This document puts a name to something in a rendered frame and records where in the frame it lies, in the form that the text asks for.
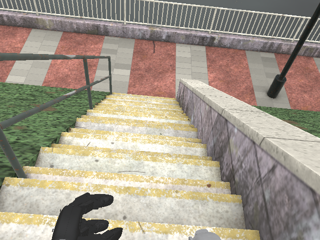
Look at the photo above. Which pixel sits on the stairs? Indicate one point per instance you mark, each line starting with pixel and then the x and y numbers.
pixel 143 151

